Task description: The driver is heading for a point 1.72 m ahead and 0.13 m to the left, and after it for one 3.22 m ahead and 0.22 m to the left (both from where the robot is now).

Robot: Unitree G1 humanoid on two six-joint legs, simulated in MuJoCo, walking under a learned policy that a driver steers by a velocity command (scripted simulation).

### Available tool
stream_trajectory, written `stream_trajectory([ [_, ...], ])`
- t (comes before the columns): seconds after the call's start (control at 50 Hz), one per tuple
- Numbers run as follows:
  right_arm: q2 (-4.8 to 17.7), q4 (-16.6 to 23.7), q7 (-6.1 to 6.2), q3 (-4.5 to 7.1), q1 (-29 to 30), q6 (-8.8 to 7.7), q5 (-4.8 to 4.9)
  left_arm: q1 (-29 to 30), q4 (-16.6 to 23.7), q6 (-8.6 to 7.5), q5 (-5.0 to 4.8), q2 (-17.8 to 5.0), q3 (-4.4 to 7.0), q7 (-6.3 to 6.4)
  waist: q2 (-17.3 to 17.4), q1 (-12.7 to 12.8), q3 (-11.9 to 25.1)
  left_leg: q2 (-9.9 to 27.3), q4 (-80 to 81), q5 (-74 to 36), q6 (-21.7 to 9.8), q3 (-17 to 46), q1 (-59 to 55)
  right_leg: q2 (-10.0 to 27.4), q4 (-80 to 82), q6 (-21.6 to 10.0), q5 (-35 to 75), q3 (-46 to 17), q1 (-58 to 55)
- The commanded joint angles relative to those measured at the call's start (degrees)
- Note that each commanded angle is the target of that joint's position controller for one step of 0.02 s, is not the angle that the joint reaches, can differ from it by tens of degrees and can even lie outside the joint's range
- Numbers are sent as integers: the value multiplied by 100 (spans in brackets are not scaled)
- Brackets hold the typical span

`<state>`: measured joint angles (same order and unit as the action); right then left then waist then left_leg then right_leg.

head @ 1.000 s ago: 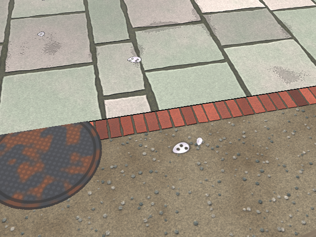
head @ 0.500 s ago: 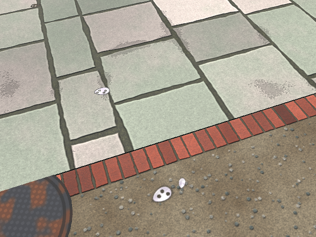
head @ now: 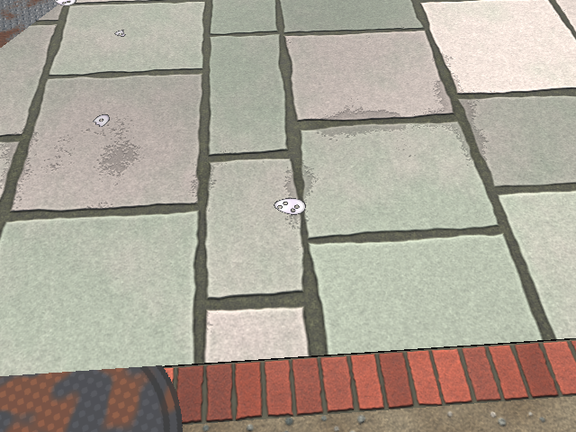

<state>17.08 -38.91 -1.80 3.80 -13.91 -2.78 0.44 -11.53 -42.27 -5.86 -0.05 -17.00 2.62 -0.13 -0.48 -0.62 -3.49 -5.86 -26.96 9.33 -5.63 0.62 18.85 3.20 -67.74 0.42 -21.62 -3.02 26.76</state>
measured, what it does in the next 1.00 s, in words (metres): walks ahead: right foot, then left foot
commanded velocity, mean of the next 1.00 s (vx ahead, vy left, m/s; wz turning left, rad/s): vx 0.09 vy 0.00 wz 0.25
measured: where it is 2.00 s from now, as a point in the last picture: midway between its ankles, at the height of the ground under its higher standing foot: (307, 402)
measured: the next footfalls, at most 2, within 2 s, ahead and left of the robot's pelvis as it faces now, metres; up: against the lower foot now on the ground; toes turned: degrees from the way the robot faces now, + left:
right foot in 0.28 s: +0.29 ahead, -0.11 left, +0.00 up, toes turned +9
left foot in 0.66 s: +0.18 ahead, +0.10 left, +0.00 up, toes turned +17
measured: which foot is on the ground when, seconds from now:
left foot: down 0.00-0.28, up 0.30-0.64, down 0.66-1.00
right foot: up 0.00-0.26, down 0.28-1.00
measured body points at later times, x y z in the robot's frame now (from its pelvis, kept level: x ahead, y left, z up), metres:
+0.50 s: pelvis +0.17 -0.05 +0.00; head +0.21 -0.05 +0.45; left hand +0.25 +0.25 -0.09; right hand +0.39 -0.28 -0.11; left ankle +0.10 +0.08 -0.67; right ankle +0.28 -0.13 -0.74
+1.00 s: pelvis +0.20 -0.02 -0.01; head +0.22 -0.03 +0.44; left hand +0.23 +0.29 -0.12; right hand +0.40 -0.25 -0.12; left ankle +0.14 +0.09 -0.74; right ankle +0.25 -0.12 -0.73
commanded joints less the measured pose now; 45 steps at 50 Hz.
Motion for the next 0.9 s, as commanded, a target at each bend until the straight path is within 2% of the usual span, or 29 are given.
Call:
stream_trajectory([
  [0.02,777,468,105,202,225,-91,-51,-239,364,30,113,-606,182,63,184,258,532,1477,1087,-3400,-1165,1537,-622,166,526,286,273,-25,628],
  [0.06,942,396,191,257,177,-44,-29,-49,423,105,124,-430,116,117,277,228,553,1192,958,-3908,-1008,1107,-268,-54,1368,457,753,130,438],
  [0.1,965,329,275,275,101,75,50,256,469,128,117,-318,60,116,483,96,756,901,740,-3623,-716,875,-135,-290,2251,509,1577,183,43],
  [0.14,966,262,341,283,-71,200,85,618,545,136,53,-349,56,66,628,-87,914,879,579,-2975,-522,1066,-256,-486,2946,509,2199,136,-181],
  [0.18,940,232,374,280,-143,284,85,823,608,146,18,-446,89,22,697,-147,940,989,354,-2390,-433,1462,-482,-563,3380,467,2214,-27,-233],
  [0.24,818,326,416,257,81,326,58,581,570,84,52,-678,212,-8,826,82,897,1073,-239,-1774,-274,2141,-822,-504,3973,238,2013,-256,-470],
  [0.26,720,388,415,228,227,321,63,332,512,35,89,-708,242,5,790,260,927,870,-631,-1452,-107,2130,-752,-377,4440,92,2590,-198,-911],
  [0.28,418,497,402,133,134,288,-12,61,528,6,192,-980,296,57,267,275,1389,475,-1645,-483,154,1795,-383,456,4407,-249,3912,-811,-1915],
  [0.3,81,447,387,35,-783,265,-88,48,611,74,340,-1151,283,112,-1124,-178,1803,-295,-3032,3114,521,1208,873,1823,4179,-1123,6170,-2299,-3309],
  [0.32,575,377,340,100,-1350,277,18,-136,497,187,199,-1104,333,91,-1675,-270,2265,-7,-4077,3318,721,1002,1422,2528,4411,-1815,4871,-3630,-3466],
  [0.34,1030,241,359,241,-985,369,89,130,664,246,111,-719,240,107,-925,-78,1762,271,-4547,2823,901,948,1627,2079,4532,-1653,3744,-3011,-3067],
  [0.36,1132,281,395,297,-510,482,94,292,693,324,116,-515,177,127,-553,35,1397,398,-4661,2371,992,761,1742,1682,4584,-1368,2947,-2218,-2644],
  [0.38,1052,316,434,296,-277,589,80,456,715,389,119,-456,130,135,-451,56,1126,479,-4648,2132,1052,692,1656,1383,4733,-1257,2484,-1802,-2158],
  [0.42,698,402,437,209,-198,659,61,639,645,463,160,-573,142,158,-658,-40,746,516,-4191,1803,1072,448,1160,958,5049,-1206,2236,-1073,-1316],
  [0.46,428,398,435,121,-258,618,29,616,559,483,154,-532,144,160,-787,-41,845,493,-3494,1809,1071,257,832,865,5083,-1299,2539,-730,-1334],
  [0.52,331,411,394,38,-93,559,-34,626,464,503,87,-623,180,139,-839,62,1080,636,-2397,1637,976,181,311,1026,5026,-1436,2726,-631,-1485],
  [0.58,419,373,321,40,-29,554,-27,545,342,560,15,-740,203,106,-911,131,1059,637,-1458,1250,838,57,-121,1107,5012,-1447,2103,-712,-1490],
  [0.62,366,227,260,38,-243,540,-51,615,266,600,-59,-716,174,88,-821,-53,928,535,-295,482,629,-138,-744,985,4858,-1242,1561,-596,-1167],
  [0.64,411,202,244,46,-264,536,-88,427,154,598,-89,-617,138,77,-731,-77,853,523,208,233,467,-84,-1124,849,4765,-976,1216,-506,-889],
  [0.66,619,281,258,64,-232,535,-163,243,83,565,-42,-439,74,42,-295,-8,820,1020,538,-75,217,569,-1460,610,4406,-531,750,-289,-517],
  [0.68,1059,361,301,139,36,557,-201,25,149,498,127,-102,-13,-9,1054,380,803,1917,695,-250,-265,1566,-1218,-92,3759,-26,59,483,-279],
  [0.7,557,372,261,4,334,486,-282,357,131,485,150,-179,-6,13,1172,169,654,2075,1063,657,-538,1666,-216,-124,3722,121,1,325,-858],
  [0.72,278,374,236,-85,605,389,-324,436,77,494,118,-250,12,8,984,260,443,1712,1090,1350,-287,1316,-10,-93,3833,139,536,257,-1197],
  [0.74,278,282,226,-73,558,309,-316,475,-3,519,115,-232,12,20,989,220,373,1438,1010,1592,-12,1013,-53,-132,3975,158,944,300,-1242],
  [0.78,500,189,254,-9,426,223,-244,419,-53,586,95,-509,85,51,1046,162,158,1385,977,1458,146,859,-104,-104,3965,151,1167,213,-1101],
  [0.84,740,132,370,110,117,293,-168,394,-25,595,-46,-664,161,33,826,29,-5,1610,866,950,-19,851,-393,-214,3480,-4,1009,274,-490],
  [0.86,792,139,409,147,107,317,-152,362,-11,597,-56,-608,171,19,851,22,9,1776,793,575,-142,897,-497,-225,3220,-26,838,310,-317],
  [0.9,762,220,481,182,230,333,-119,276,25,619,-41,-503,184,-20,880,19,145,2144,595,-388,-427,1011,-612,-151,2572,-51,234,323,-112],
])
Over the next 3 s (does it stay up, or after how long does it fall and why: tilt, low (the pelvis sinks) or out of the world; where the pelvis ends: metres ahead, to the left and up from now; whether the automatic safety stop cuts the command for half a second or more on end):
stays up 1.12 0.03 -0.01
